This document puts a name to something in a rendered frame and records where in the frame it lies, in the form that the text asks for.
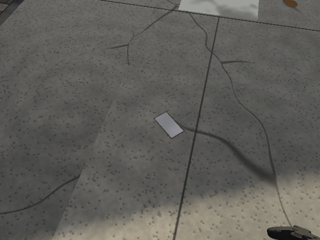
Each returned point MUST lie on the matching robot right hand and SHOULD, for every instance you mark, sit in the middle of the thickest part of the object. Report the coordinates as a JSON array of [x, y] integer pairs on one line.
[[290, 233]]

